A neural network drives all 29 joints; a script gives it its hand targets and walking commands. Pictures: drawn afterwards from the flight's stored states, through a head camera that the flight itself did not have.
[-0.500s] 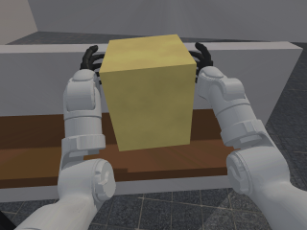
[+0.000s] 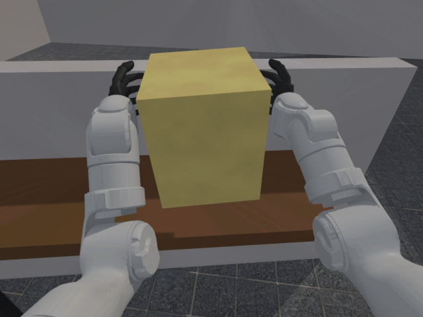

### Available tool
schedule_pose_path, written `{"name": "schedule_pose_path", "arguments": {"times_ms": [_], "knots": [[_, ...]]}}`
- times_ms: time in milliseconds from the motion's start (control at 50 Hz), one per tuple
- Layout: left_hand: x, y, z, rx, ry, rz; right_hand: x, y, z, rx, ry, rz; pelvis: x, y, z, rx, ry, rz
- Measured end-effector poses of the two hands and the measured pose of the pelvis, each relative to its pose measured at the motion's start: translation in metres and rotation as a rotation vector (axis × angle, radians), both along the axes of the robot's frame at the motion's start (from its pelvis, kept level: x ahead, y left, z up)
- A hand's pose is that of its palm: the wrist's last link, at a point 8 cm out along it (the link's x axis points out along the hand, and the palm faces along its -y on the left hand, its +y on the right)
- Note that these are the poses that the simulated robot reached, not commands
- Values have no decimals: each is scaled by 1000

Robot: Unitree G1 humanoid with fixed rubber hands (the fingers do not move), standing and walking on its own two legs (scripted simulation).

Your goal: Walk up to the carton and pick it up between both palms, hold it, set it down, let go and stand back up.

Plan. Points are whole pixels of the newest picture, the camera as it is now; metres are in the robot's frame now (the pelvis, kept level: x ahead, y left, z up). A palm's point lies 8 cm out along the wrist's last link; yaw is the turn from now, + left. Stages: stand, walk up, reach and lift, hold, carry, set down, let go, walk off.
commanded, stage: hold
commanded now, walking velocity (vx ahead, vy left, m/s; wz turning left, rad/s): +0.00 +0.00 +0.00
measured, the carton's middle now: (204, 125) +0.39 +0.00 +0.23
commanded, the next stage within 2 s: set down in 0.02 s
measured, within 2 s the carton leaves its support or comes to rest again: neither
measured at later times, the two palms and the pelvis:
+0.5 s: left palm (119, 109) +0.39 +0.16 +0.26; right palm (267, 122) +0.38 -0.11 +0.23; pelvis +0.00 +0.00 +0.00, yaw +1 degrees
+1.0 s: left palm (129, 125) +0.40 +0.15 +0.23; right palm (267, 139) +0.38 -0.12 +0.19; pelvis +0.00 +0.02 +0.00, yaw +1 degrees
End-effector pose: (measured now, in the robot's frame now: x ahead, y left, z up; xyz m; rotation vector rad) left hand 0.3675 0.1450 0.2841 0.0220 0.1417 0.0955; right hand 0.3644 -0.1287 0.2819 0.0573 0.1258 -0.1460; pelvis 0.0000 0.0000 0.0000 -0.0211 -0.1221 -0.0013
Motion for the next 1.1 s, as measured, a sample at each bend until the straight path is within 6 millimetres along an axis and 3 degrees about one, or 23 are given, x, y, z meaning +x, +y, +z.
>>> {"name": "schedule_pose_path", "arguments": {"times_ms": [200,360,560,660,940,1100], "knots": [[3,0,2,-35,-9,-10,-2,1,0,5,-8,-20,-3,0,0,2,-12,2],[16,6,10,-11,-96,-10,10,7,-1,8,-105,-25,-4,0,1,6,-39,6],[25,12,-35,14,-82,-39,12,16,-66,-16,-96,-46,2,4,0,4,-90,29],[24,11,-53,25,-76,-40,11,15,-87,-28,-93,-49,1,7,0,-2,-91,31],[34,3,-56,58,-60,-56,15,7,-86,-48,-87,-66,2,16,1,-3,-54,11],[40,2,-69,67,-23,-56,21,6,-98,-32,-55,-64,5,17,1,0,-52,15]]}}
